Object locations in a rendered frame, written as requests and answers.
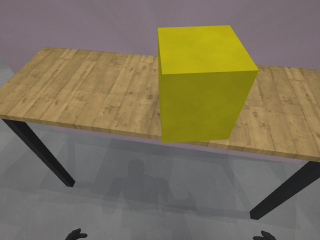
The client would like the right robot hand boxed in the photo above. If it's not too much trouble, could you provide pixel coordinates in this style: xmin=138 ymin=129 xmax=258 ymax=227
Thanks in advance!
xmin=253 ymin=230 xmax=276 ymax=240

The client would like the carton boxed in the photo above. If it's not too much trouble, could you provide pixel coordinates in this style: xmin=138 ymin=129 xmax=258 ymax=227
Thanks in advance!
xmin=157 ymin=25 xmax=259 ymax=143

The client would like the left robot hand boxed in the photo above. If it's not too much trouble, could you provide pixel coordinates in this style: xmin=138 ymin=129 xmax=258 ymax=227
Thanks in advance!
xmin=65 ymin=228 xmax=88 ymax=240

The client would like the table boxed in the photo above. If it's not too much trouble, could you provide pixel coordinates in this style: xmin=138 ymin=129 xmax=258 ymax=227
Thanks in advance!
xmin=0 ymin=46 xmax=320 ymax=220

